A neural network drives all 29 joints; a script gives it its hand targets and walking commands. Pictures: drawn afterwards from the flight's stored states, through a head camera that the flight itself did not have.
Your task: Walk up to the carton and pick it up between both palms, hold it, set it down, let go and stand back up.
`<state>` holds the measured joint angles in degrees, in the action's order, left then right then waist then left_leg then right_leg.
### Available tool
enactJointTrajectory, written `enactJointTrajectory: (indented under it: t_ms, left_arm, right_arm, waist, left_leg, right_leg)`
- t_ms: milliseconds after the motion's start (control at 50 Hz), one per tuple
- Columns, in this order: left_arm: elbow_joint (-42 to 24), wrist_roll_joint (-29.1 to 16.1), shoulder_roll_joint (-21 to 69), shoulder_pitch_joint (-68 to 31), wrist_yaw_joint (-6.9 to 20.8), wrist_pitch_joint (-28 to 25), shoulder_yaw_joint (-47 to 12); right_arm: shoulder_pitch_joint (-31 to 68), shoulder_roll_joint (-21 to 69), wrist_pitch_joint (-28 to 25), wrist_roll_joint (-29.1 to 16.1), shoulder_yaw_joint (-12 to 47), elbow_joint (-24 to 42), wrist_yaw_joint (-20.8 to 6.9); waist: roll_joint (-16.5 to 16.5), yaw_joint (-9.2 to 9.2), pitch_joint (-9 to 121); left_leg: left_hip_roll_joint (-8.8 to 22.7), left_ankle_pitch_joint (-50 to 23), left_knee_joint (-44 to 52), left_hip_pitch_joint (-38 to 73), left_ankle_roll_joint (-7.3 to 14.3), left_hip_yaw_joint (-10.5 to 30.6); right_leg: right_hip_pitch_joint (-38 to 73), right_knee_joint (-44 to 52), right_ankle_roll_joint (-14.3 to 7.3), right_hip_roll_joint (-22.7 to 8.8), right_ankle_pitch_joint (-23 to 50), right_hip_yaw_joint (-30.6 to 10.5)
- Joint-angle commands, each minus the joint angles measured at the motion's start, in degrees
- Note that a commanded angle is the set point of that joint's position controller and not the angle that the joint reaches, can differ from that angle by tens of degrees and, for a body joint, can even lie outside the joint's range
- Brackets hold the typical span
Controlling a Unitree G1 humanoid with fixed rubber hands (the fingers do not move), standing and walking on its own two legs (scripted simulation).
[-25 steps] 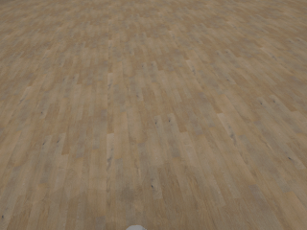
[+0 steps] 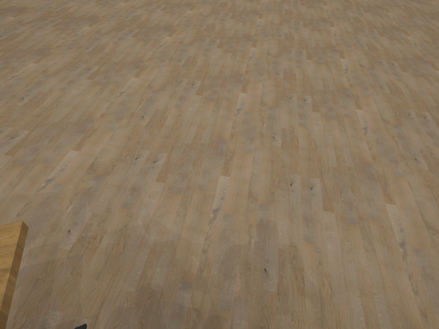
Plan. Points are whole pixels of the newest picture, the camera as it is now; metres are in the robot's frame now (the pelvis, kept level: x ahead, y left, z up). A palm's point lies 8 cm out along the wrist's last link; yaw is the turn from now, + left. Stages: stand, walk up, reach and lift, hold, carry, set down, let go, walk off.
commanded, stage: walk up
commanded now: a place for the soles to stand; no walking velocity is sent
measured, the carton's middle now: out of the picture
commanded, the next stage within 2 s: none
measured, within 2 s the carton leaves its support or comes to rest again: neither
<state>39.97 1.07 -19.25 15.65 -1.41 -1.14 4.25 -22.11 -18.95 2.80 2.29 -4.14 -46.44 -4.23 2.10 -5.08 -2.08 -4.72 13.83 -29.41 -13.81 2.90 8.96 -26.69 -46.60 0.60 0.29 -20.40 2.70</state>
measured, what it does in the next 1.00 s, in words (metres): walks ahead, turning left: right foot, then left foot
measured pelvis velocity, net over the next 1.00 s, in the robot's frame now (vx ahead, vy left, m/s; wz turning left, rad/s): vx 0.18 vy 0.04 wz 0.96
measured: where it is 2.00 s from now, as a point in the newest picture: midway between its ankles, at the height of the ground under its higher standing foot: outside the picture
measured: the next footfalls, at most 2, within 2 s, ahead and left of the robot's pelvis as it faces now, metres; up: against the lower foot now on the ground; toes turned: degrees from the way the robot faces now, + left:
right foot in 0.10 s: +0.13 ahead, -0.07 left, +0.00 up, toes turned +6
left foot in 0.48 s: +0.15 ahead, +0.25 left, +0.00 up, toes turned +32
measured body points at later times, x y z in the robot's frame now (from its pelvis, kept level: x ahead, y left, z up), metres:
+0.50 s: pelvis +0.10 +0.08 -0.03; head +0.11 +0.12 +0.42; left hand +0.02 +0.36 -0.16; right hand +0.35 -0.12 -0.11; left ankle +0.11 +0.23 -0.74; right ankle +0.09 -0.07 -0.73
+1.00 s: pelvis +0.18 +0.04 -0.01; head +0.23 +0.07 +0.43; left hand +0.06 +0.33 -0.10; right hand +0.50 -0.03 -0.12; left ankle +0.07 +0.14 -0.66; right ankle +0.31 +0.01 -0.74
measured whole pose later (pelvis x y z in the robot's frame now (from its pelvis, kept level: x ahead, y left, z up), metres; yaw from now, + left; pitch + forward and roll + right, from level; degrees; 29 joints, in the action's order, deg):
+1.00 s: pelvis +0.18 +0.04 -0.01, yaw +55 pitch -2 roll +1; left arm 34.1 1.3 -17.1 8.4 -1.3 1.0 1.0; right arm -12.1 -20.7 5.2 3.2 -3.9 -34.4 0.0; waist -1.8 -0.8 -10.2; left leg -5.3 28.5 -68.3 -31.1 -3.2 9.6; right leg -19.2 -36.7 -1.2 -3.7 -15.1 4.8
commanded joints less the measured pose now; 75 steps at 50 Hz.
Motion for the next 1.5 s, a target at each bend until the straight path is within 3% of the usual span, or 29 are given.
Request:
enactJointTrajectory:
  t_ms: [0, 60, 80, 100, 120, 160, 220, 300, 380, 440, 480, 500, 600, 720, 800, 820, 840, 860, 880, 920, 960, 1120, 1220, 1260, 1280, 1300, 1320, 1380, 1480]
  left_arm:
    - [-5.0, 0.2, -3.7, 2.8, -1.1, -1.2, 1.3]
    - [-4.1, 1.6, -6.0, 9.3, -2.2, -1.9, 2.1]
    - [-3.4, 3.2, -9.6, 11.2, -2.7, -1.7, 2.5]
    - [-4.3, 4.1, -12.4, 5.9, -3.7, -1.2, 3.5]
    - [-3.8, 3.6, -11.6, 3.8, -3.6, -1.2, 3.8]
    - [-3.0, 2.8, -6.4, 3.1, -2.7, -2.3, 1.8]
    - [-2.8, 2.5, -6.1, 1.7, -2.2, -2.4, 1.6]
    - [-4.1, 2.1, -7.5, 1.8, -0.3, -1.9, 1.8]
    - [-4.5, 1.6, -10.3, 3.9, 0.9, -0.7, 1.9]
    - [-5.9, 1.2, -8.5, 3.2, 1.8, 0.6, 0.0]
    - [-11.2, 1.1, -4.7, 5.2, 3.0, 1.6, -0.9]
    - [-11.8, 1.3, -7.6, 1.1, 2.6, 2.2, -0.4]
    - [-8.6, -0.5, -5.2, 4.6, 3.0, 0.6, -0.6]
    - [-9.3, -1.0, -2.8, -0.9, 1.4, 1.5, -1.9]
    - [-9.7, -1.0, -2.6, -0.4, 0.5, 1.0, -2.0]
    - [-9.7, -0.6, -4.0, 0.5, 0.1, 0.7, -1.7]
    - [-10.0, 0.3, -8.2, 0.1, -0.2, 0.5, -0.9]
    - [-10.4, 0.4, -13.5, -1.3, -0.2, 1.2, 1.1]
    - [-9.5, 0.6, -14.1, -2.2, -0.1, 1.8, 2.1]
    - [-8.9, 0.3, -7.5, -4.5, -0.2, 1.7, -0.1]
    - [-8.5, 0.4, -6.0, -4.4, -0.4, 1.4, -0.5]
    - [-8.0, 1.8, -9.1, 1.1, -0.5, 1.1, 1.4]
    - [-9.0, 1.9, -11.2, -1.5, 0.4, 1.6, 2.1]
    - [-9.1, 1.4, -7.0, 1.0, 1.2, 2.1, 0.6]
    - [-11.7, 0.9, -2.3, 1.5, 2.0, 2.5, -0.8]
    - [-14.8, 0.3, -4.9, -4.0, 1.9, 2.8, 0.0]
    - [-14.8, 0.1, -6.9, -5.1, 1.9, 3.0, 0.4]
    - [-10.3, -0.6, -6.3, 5.9, 2.0, 1.5, 0.2]
    - [-11.7, -0.1, -5.0, 4.6, 1.9, 0.8, 0.2]
  right_arm:
    - [2.1, -9.3, -0.6, 0.1, -2.0, 5.8, -0.1]
    - [2.9, -6.3, -0.7, -1.1, -0.4, 7.9, 0.0]
    - [-2.0, -2.9, -0.7, -0.5, 0.7, 7.8, 0.1]
    - [-6.0, -4.7, -0.1, 0.9, 0.0, 7.6, 0.9]
    - [-4.1, -8.6, 0.4, 2.4, -0.9, 7.9, 1.0]
    - [-2.2, -11.2, 0.5, 3.4, -2.3, 8.0, 0.1]
    - [-1.6, -6.0, 0.2, 0.9, -0.9, 7.9, -1.9]
    - [5.4, -3.6, -0.4, -0.8, 0.3, 10.1, -1.6]
    - [4.7, -3.6, -2.4, -0.5, -0.8, 11.2, 0.9]
    - [-5.3, -7.1, -3.5, 0.3, -3.3, 9.4, 3.8]
    - [-9.8, -18.2, -3.7, 0.7, -5.4, 11.1, 5.3]
    - [-9.4, -18.5, -3.1, -0.4, -5.6, 10.8, 5.9]
    - [6.8, -11.1, -2.5, 0.5, -2.1, 13.1, 6.5]
    - [4.9, -10.5, -0.8, 0.1, -2.1, 13.3, 5.2]
    - [6.9, -11.0, 1.1, -0.5, -2.3, 15.0, 4.4]
    - [7.3, -10.2, 1.2, -1.0, -1.8, 15.5, 4.1]
    - [4.7, -6.4, 1.1, -1.3, -0.9, 16.4, 4.1]
    - [2.6, -4.1, 1.4, -0.5, -0.6, 17.3, 4.7]
    - [3.6, -8.0, 2.0, 1.8, -1.4, 16.5, 5.4]
    - [6.1, -10.9, 2.3, 1.6, -3.0, 15.0, 4.8]
    - [3.2, -8.8, 2.2, 0.8, -2.1, 13.5, 3.7]
    - [8.2, -5.6, 0.9, -0.4, -1.1, 14.6, 1.2]
    - [3.4, -4.9, -1.4, -0.5, -2.5, 13.9, 0.6]
    - [-3.3, -7.4, -2.4, -0.5, -4.0, 11.0, 1.7]
    - [-5.3, -12.0, -2.7, -0.3, -4.8, 11.1, 2.6]
    - [-2.8, -15.1, -2.3, -0.2, -5.0, 12.1, 3.6]
    - [-0.3, -13.6, -2.2, -0.3, -4.3, 11.5, 4.5]
    - [7.2, -9.6, -2.2, 0.7, -2.2, 13.4, 5.5]
    - [6.1, -7.3, -1.5, 0.0, -1.2, 13.3, 4.4]
  waist:
    - [-9.1, 3.21, -1.6]
    - [-1.2, 8.09, 0.5]
    - [7.4, 8.01, 4.8]
    - [5.6, 4.56, 0.5]
    - [3.1, 4.13, -3.3]
    - [-0.4, 4.97, -7.3]
    - [4.8, 5.57, -4.6]
    - [8.7, 6.87, -8.7]
    - [8.5, 7.25, -2.7]
    - [-3.4, 1.5, 3.7]
    - [-18.3, -0.32, 6.7]
    - [-13.3, -1.56, 6.9]
    - [-12.9, 5.86, 0.4]
    - [-14.2, 2.51, 6.6]
    - [-13.0, 4.4, 5.9]
    - [-9.2, 5.64, 6.3]
    - [2.9, 5.6, 7.9]
    - [14.3, 5.7, 6.8]
    - [13.3, 6.17, 5.2]
    - [2.8, 5.38, 0.3]
    - [4.0, 4.93, 0.9]
    - [10.2, 9.25, -1.7]
    - [9.9, 5.29, 1.2]
    - [-2.7, 1.81, 2.9]
    - [-17.7, -0.62, 0.8]
    - [-15.8, -2.34, -3.8]
    - [-11.2, -1.25, -7.1]
    - [-14.1, 4.18, -2.0]
    - [-15.1, 2.73, -1.4]
  left_leg:
    - [10.3, 4.4, 10.3, -5.7, 8.6, 20.6]
    - [3.0, 15.9, 1.5, -21.0, 1.1, 16.6]
    - [-1.4, 21.0, -12.6, -25.6, -3.4, 8.2]
    - [-1.4, 15.5, -26.3, -27.0, -5.7, 1.7]
    - [5.0, 13.0, -30.7, -26.1, -6.1, -1.0]
    - [8.1, 6.7, -31.5, -24.8, -6.5, 1.1]
    - [9.3, 0.8, -30.2, -21.8, -6.1, -3.1]
    - [12.0, 0.6, -20.1, -16.9, -5.1, -9.0]
    - [7.8, -0.2, -13.4, -7.4, -3.2, -15.9]
    - [3.9, -3.4, -2.4, 6.8, 0.4, -13.9]
    - [24.3, -9.2, 7.5, 18.6, 13.1, 30.4]
    - [27.3, -2.5, 11.9, 15.2, 17.4, 35.8]
    - [13.5, -14.2, 6.9, -4.9, 9.0, 8.9]
    - [11.9, -34.6, -1.3, -1.3, 9.0, 12.4]
    - [9.1, -26.6, -4.1, -6.7, 4.3, 17.5]
    - [7.5, -20.3, -6.1, -10.4, 1.8, 16.8]
    - [3.0, -6.3, -14.8, -15.5, -2.3, 10.5]
    - [-3.9, 20.4, -28.6, -20.4, -6.0, 1.2]
    - [0.5, 23.4, -40.7, -19.4, -5.5, 0.2]
    - [1.9, 18.3, -46.1, -21.1, -5.6, 2.6]
    - [3.0, 12.4, -45.4, -22.7, -6.3, 2.7]
    - [6.8, 13.6, -24.1, -18.3, -6.7, -8.1]
    - [6.2, 9.4, -7.9, 0.0, -1.8, -12.2]
    - [5.0, 9.2, 1.5, 11.2, 1.3, -6.8]
    - [15.9, 26.2, 11.3, 10.5, 6.3, 14.5]
    - [23.0, 34.2, 17.6, -0.2, 12.4, 30.0]
    - [22.3, 31.6, 18.5, -3.2, 13.2, 27.7]
    - [14.1, 13.0, 10.9, -0.2, 9.3, 11.6]
    - [12.3, 10.1, 8.8, -5.7, 8.7, 11.9]
  right_leg:
    - [9.3, 12.8, -0.7, 1.9, 3.1, -2.7]
    - [31.6, 26.5, -4.1, -3.7, 7.8, -9.2]
    - [38.3, 30.9, -8.0, -18.3, -8.0, -24.5]
    - [29.6, 36.9, -12.8, -28.6, -17.4, -35.9]
    - [22.4, 37.9, -16.0, -31.9, -15.9, -35.8]
    - [19.1, 36.4, -13.1, -24.0, -8.6, -22.4]
    - [19.6, 34.0, -10.1, -16.8, -1.4, -6.2]
    - [13.7, 34.0, -11.9, -16.2, 1.1, 4.1]
    - [15.5, 21.5, -11.1, -15.5, 15.9, 12.0]
    - [10.9, -1.6, -7.5, -12.9, 16.7, 15.3]
    - [-11.9, -24.0, -0.3, -1.7, -17.5, 6.6]
    - [-12.5, -28.9, -0.5, -3.5, -17.3, -3.1]
    - [-0.3, -17.9, 0.5, -3.2, -2.6, -3.4]
    - [2.0, -4.8, 0.8, 0.3, -0.8, -2.8]
    - [11.9, 12.0, -0.6, 1.6, 7.6, -2.6]
    - [17.3, 17.8, -1.4, -0.6, 12.0, -3.8]
    - [22.0, 23.7, -4.7, -12.4, 9.9, -15.4]
    - [19.5, 27.0, -13.0, -27.5, 16.2, -28.8]
    - [14.3, 29.0, -19.3, -33.6, 15.8, -32.5]
    - [13.3, 24.8, -16.1, -23.7, 23.9, -18.2]
    - [18.8, 21.7, -12.9, -18.3, 27.3, -10.5]
    - [18.7, 27.5, -12.7, -20.3, -5.4, -5.2]
    - [7.7, 24.9, -9.9, -22.4, -14.9, 0.9]
    - [-1.7, 11.4, -4.9, -18.0, -20.1, 8.0]
    - [-11.3, -7.2, -0.9, -10.9, -19.0, 12.3]
    - [-15.4, -13.2, 0.2, -5.6, -18.1, 2.1]
    - [-14.4, -15.7, -0.3, -6.4, -14.0, -2.5]
    - [-8.8, -13.5, -0.2, -4.9, -3.5, -1.6]
    - [0.1, -1.9, 0.6, -1.9, -2.9, -1.0]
